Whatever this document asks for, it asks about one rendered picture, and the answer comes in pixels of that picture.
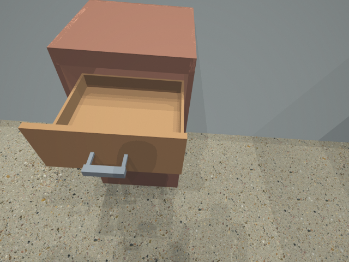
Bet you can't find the drawer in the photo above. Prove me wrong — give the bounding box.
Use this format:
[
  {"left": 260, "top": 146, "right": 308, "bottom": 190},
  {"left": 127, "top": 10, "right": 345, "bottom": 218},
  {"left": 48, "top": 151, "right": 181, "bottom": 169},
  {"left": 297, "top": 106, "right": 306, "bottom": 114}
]
[{"left": 18, "top": 73, "right": 187, "bottom": 175}]

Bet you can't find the cabinet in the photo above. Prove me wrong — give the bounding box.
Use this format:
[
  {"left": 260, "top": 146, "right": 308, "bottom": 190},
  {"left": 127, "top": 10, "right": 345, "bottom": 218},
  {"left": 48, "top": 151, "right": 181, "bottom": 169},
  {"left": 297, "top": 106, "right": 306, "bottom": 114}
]
[{"left": 47, "top": 0, "right": 197, "bottom": 188}]

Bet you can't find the handle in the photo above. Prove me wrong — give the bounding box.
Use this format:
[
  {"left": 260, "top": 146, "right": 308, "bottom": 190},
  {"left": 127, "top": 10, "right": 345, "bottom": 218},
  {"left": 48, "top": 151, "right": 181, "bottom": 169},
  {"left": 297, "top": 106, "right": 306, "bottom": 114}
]
[{"left": 81, "top": 152, "right": 128, "bottom": 178}]

